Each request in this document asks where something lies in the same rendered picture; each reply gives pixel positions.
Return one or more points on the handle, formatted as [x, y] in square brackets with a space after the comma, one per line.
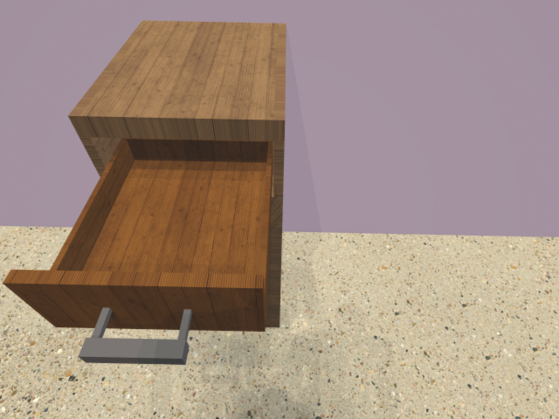
[135, 351]

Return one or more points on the cabinet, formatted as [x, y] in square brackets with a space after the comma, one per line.
[195, 81]

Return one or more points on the drawer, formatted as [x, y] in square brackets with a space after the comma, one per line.
[172, 224]

